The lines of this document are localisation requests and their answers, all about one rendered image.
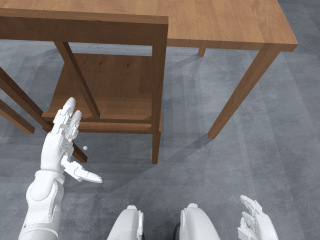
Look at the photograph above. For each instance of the chair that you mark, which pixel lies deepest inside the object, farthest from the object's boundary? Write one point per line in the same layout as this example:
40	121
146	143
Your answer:
119	94

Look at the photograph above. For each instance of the left robot thigh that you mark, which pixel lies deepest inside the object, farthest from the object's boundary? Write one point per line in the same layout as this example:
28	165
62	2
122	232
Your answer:
128	226

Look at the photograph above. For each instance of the left robot hand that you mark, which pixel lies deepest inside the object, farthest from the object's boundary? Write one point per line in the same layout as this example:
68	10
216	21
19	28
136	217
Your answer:
59	141

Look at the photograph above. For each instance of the table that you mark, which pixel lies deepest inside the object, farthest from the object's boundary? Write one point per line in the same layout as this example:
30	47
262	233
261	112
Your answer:
258	25

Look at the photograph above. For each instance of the right robot hand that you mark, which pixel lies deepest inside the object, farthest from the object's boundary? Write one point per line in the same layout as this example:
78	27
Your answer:
261	226

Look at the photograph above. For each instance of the right robot thigh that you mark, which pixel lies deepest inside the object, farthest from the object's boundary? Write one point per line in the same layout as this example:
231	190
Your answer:
195	222

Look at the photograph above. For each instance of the robot thigh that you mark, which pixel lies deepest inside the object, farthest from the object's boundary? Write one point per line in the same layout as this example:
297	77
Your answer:
128	226
195	222

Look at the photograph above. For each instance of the left robot forearm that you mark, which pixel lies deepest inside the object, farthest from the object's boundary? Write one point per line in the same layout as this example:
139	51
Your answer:
44	215

